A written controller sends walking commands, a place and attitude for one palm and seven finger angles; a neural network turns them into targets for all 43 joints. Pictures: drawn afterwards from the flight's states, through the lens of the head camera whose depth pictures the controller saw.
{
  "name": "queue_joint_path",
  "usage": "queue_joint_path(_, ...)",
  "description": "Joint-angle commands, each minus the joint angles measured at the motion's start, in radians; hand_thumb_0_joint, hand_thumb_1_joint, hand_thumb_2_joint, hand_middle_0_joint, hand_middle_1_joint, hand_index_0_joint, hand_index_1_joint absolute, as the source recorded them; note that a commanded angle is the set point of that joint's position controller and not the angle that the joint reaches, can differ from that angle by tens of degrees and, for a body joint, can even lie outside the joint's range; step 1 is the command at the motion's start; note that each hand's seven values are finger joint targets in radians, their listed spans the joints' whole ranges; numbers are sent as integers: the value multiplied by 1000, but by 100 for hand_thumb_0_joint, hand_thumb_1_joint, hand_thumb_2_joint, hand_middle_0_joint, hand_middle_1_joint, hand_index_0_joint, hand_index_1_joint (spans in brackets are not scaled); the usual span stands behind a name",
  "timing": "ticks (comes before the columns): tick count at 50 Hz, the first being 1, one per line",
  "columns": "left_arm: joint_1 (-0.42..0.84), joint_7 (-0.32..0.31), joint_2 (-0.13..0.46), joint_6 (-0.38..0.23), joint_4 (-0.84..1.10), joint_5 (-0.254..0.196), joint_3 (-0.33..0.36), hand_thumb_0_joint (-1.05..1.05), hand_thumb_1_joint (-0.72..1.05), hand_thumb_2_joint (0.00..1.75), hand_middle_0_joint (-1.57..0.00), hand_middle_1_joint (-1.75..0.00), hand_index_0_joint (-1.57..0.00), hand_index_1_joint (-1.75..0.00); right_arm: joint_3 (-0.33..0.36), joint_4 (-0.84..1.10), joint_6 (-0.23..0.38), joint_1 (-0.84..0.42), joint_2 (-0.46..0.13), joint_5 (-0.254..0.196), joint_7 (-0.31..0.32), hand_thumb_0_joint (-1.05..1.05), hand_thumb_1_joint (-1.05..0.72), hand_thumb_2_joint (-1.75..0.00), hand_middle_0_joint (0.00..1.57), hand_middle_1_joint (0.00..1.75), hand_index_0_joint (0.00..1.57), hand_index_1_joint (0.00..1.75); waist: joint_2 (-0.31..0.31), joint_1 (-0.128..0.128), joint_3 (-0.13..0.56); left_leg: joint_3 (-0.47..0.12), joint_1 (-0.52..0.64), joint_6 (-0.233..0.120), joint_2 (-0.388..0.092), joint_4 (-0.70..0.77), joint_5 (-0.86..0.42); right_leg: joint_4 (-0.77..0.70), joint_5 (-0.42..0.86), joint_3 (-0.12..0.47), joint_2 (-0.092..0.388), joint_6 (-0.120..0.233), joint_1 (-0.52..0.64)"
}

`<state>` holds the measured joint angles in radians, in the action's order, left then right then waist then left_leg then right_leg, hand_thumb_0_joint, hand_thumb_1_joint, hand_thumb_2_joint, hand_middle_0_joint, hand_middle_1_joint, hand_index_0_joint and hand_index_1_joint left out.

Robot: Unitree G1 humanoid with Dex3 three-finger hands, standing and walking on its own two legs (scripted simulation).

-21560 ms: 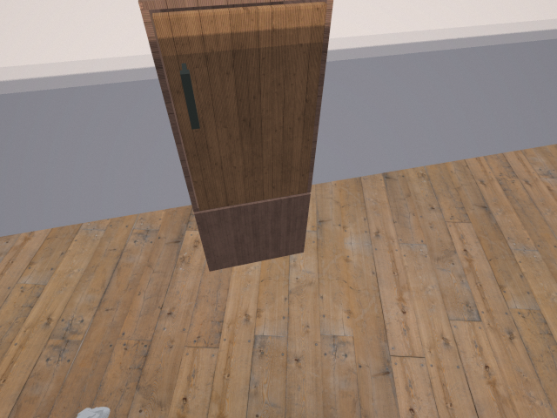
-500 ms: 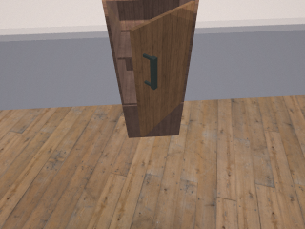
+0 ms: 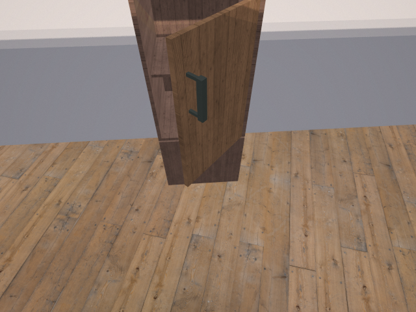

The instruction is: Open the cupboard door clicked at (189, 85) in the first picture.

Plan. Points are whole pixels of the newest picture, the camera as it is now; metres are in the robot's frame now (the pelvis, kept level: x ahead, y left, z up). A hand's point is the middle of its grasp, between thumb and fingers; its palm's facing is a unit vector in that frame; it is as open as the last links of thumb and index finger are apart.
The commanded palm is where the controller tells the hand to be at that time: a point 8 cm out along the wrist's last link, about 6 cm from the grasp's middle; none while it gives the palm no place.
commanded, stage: look to check the result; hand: left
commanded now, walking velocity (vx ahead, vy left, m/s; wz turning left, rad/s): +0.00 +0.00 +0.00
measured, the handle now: (196, 97) +0.64 +0.06 +0.05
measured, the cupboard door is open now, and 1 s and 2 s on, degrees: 46 46 46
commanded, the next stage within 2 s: walk to a spot facing it in 0.36 s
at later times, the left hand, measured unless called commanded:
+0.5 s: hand out of the picture +0.06 +0.21 -0.17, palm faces -0.02 -0.96 -0.29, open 7.4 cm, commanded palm none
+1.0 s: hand out of the picture +0.09 +0.17 -0.18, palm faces -0.19 -0.94 -0.30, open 7.4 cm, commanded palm none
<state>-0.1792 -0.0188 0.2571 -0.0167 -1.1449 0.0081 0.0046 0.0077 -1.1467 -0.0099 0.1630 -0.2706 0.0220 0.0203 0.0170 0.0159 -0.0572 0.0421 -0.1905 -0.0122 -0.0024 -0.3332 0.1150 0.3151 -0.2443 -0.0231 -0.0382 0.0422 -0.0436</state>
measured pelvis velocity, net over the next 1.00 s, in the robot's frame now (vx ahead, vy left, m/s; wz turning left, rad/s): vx -0.01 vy -0.03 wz -0.25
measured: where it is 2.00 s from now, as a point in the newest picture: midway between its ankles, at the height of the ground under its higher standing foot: outside the picture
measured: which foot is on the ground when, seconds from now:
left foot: down 0.00-0.96, up 0.98-1.00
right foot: down 0.00-1.00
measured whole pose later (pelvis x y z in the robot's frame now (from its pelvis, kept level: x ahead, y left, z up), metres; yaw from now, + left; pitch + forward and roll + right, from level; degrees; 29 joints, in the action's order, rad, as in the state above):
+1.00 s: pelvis -0.01 -0.03 -0.03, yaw -14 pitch +0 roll +2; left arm -0.21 0.01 0.22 0.03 -0.96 0.03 0.07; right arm 0.06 -1.01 -0.06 0.19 -0.23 0.03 0.03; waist 0.03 -0.02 -0.11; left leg 0.17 -0.37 0.04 -0.12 -0.78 0.44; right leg 0.68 -0.35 0.01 0.00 0.05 -0.31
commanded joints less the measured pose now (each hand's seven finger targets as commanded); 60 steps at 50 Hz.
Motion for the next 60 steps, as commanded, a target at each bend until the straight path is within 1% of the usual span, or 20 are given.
queue_joint_path(1,-6,-10,174,-17,35,-1,32,0,90,90,-20,-30,-20,-30,25,47,21,-8,-149,-5,7,0,-90,-90,20,30,20,30,-15,-4,56,-119,117,-19,-119,23,-124,-72,191,109,157,12,-89)
queue_joint_path(24,-15,-16,178,-20,41,-2,32,0,90,90,-20,-30,-20,-30,27,49,21,-18,-150,-5,9,0,-90,-90,20,30,20,30,-22,-5,55,-102,136,-13,-121,15,-152,-74,281,114,161,4,-71)
queue_joint_path(27,-51,-20,115,1,43,-1,32,0,90,90,-20,-30,-20,-30,20,48,7,26,-73,-5,14,0,-90,-90,20,30,20,30,-30,-3,60,-57,141,-1,-130,-42,-165,-29,360,139,155,-1,-100)
queue_joint_path(35,-57,-7,134,43,136,7,78,0,90,90,-20,-30,-20,-30,67,139,-18,46,-89,-4,30,0,-90,-90,20,30,20,30,-37,-2,33,8,60,4,-152,-165,-36,110,401,234,140,32,-191)
queue_joint_path(38,-45,1,112,49,171,9,83,0,90,90,-20,-30,-20,-30,80,161,-17,62,-105,0,32,0,-90,-90,20,30,20,30,50,3,27,-56,96,-35,-229,-108,0,213,254,201,72,15,-307)
queue_joint_path(39,-39,7,99,52,183,8,82,0,90,90,-20,-30,-20,-30,84,166,-15,76,-123,2,33,0,-90,-90,20,30,20,30,114,5,22,-110,90,-70,-290,-54,23,308,152,165,40,5,-344)
queue_joint_path(40,-34,12,81,55,195,8,83,0,90,90,-20,-30,-20,-30,89,169,-10,89,-136,6,32,0,-90,-90,20,30,20,30,187,3,38,-174,79,-122,-377,17,8,455,-93,101,11,-8,-365)
queue_joint_path(41,-20,18,69,61,209,9,87,0,90,90,-20,-30,-20,-30,90,175,-2,93,-143,10,31,0,-90,-90,20,30,20,30,207,2,47,-205,66,-171,-444,66,-7,599,-300,52,21,-20,-387)
queue_joint_path(42,-15,21,63,65,217,9,89,0,90,90,-20,-30,-20,-30,88,184,1,82,-138,9,32,0,-90,-90,20,30,20,30,167,-6,62,-197,50,-186,-468,70,29,655,-338,71,61,-17,-382)
queue_joint_path(44,-41,32,39,61,219,12,90,0,90,90,-20,-30,-20,-30,90,206,6,26,-143,17,28,0,-90,-90,20,30,20,30,133,-39,71,-85,-17,-143,-427,11,-39,557,-295,38,85,-18,-298)
queue_joint_path(46,-144,34,51,57,190,14,99,0,90,90,-20,-30,-20,-30,90,222,-4,-26,-140,10,24,0,-90,-90,20,30,20,30,36,-91,79,33,-117,-64,-337,-146,41,314,-105,-9,67,-26,-142)
queue_joint_path(47,-187,27,113,47,185,24,111,0,90,90,-20,-30,-20,-30,90,243,-13,-48,-106,-1,20,0,-90,-90,20,30,20,30,-172,-111,45,113,-220,9,-209,-349,212,86,41,156,142,4,-109)
queue_joint_path(48,-175,11,223,41,197,32,130,0,90,90,-20,-30,-20,-30,80,280,-17,-60,-32,-9,9,0,-90,-90,20,30,20,30,-408,-108,4,138,-401,67,-48,-633,504,-69,180,543,383,117,-113)
queue_joint_path(49,-180,7,240,41,212,16,129,0,90,90,-20,-30,-20,-30,82,286,-26,-73,-57,-8,3,0,-90,-90,20,30,20,30,-248,-118,6,-4,-387,57,-58,-768,507,-72,85,565,409,193,-174)
queue_joint_path(50,-109,1,208,41,226,19,128,0,90,90,-20,-30,-20,-30,89,278,-27,-94,-51,-10,4,0,-90,-90,20,30,20,30,-185,-74,-10,-51,-419,54,-64,-836,421,-43,70,546,337,190,-190)
queue_joint_path(51,-64,-5,172,37,237,18,122,0,90,90,-20,-30,-20,-30,88,274,-27,-81,-50,-6,7,0,-90,-90,20,30,20,30,-208,-48,-11,-75,-438,60,-75,-853,364,-14,153,498,303,169,-173)
queue_joint_path(52,-50,-10,150,34,243,17,118,0,90,90,-20,-30,-20,-30,88,264,-25,-54,-47,-5,7,0,-90,-90,20,30,20,30,-203,-36,43,-74,-416,65,-83,-845,322,20,238,448,282,156,-127)
queue_joint_path(54,-63,-13,137,28,243,17,115,0,90,90,-20,-30,-20,-30,79,262,-22,-50,-24,-10,11,0,-90,-90,20,30,20,30,-130,-33,86,-59,-369,75,-68,-780,313,63,413,401,258,158,-82)
queue_joint_path(56,-96,-12,147,27,233,17,120,0,90,90,-20,-30,-20,-30,75,271,-23,-71,-7,-14,14,0,-90,-90,20,30,20,30,-109,-47,98,-51,-349,77,-50,-696,323,78,502,405,248,163,-45)
queue_joint_path(60,-117,-9,157,34,232,20,128,0,90,90,-20,-30,-20,-30,73,297,-15,-94,-10,-21,19,0,-90,-90,20,30,20,30,-161,-63,108,-50,-320,75,-26,-568,329,91,566,442,228,166,1)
